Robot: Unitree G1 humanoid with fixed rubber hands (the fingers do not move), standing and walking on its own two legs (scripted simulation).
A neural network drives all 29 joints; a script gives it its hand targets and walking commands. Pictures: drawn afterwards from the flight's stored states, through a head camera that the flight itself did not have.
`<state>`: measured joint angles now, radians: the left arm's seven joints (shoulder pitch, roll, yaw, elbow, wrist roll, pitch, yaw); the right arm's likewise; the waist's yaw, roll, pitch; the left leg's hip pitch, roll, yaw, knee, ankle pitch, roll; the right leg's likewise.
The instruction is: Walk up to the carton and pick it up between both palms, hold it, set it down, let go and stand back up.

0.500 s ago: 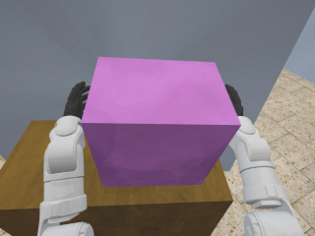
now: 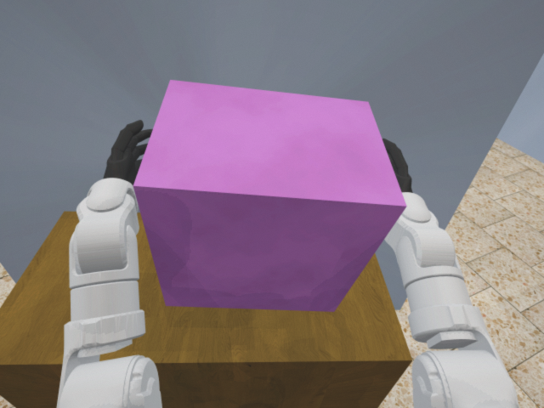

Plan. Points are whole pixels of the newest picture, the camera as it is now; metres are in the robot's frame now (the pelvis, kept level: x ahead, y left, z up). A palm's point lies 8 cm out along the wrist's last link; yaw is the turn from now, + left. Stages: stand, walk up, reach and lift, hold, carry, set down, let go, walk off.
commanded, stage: hold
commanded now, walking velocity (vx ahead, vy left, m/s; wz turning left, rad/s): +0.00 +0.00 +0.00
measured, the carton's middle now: (261, 209) +0.38 +0.00 +0.14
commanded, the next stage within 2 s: set down in 1.76 s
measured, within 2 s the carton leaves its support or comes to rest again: neither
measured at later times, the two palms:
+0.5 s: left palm (150, 201) +0.34 +0.15 +0.19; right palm (418, 203) +0.34 -0.22 +0.18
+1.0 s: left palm (131, 193) +0.36 +0.18 +0.19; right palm (394, 201) +0.36 -0.19 +0.17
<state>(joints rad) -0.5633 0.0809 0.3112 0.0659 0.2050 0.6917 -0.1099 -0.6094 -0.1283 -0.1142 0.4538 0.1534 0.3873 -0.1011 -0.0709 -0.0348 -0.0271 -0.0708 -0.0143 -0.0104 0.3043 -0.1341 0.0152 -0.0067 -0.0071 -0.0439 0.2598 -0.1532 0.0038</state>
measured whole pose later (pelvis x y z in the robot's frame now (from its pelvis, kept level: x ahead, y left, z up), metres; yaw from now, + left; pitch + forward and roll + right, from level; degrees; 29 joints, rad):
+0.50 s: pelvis +0.00 -0.02 +0.00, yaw -1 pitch -6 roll +0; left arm -0.46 0.04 0.29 -0.02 0.19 0.72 -0.07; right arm -0.57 -0.16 -0.10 0.42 0.19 0.42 -0.09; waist -0.06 -0.03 -0.03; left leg -0.06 0.02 0.00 0.28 -0.12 -0.01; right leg -0.03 0.02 -0.03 0.28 -0.15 -0.03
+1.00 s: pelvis +0.01 +0.00 +0.00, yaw -1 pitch -6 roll +0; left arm -0.46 0.05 0.30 -0.06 0.20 0.72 -0.10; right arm -0.55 -0.15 -0.06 0.38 0.19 0.40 -0.12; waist -0.07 -0.04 0.00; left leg -0.04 -0.01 0.00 0.29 -0.14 0.02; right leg 0.02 -0.01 -0.03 0.24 -0.15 0.01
